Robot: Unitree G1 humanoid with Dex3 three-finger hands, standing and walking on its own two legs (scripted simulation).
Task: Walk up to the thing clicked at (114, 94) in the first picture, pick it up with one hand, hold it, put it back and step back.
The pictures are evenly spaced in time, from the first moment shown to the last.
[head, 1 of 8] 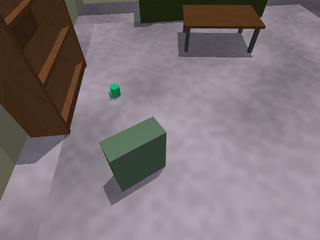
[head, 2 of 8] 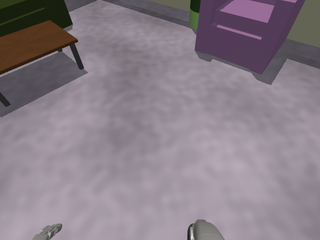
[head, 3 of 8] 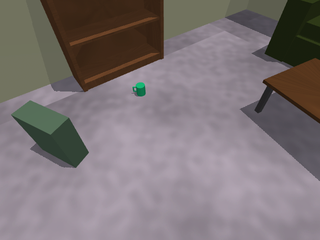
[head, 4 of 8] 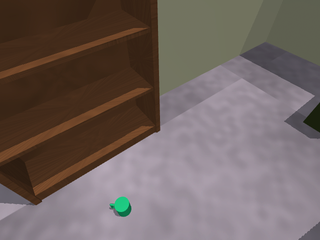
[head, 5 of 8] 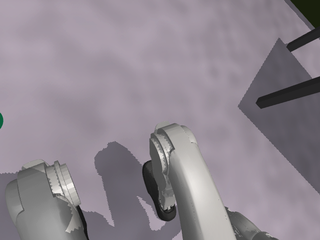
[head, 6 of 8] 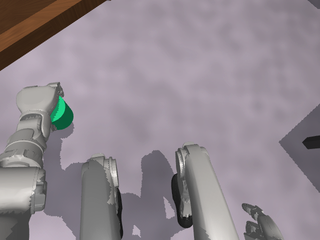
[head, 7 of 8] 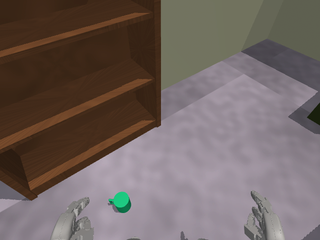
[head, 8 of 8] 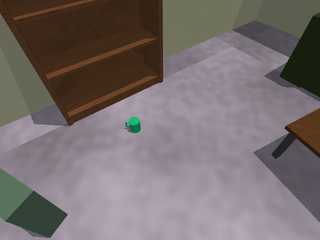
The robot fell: no
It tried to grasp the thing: yes
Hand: left
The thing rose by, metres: 0.65
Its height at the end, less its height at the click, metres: +0.00
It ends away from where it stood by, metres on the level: 0.00
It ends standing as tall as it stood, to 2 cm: yes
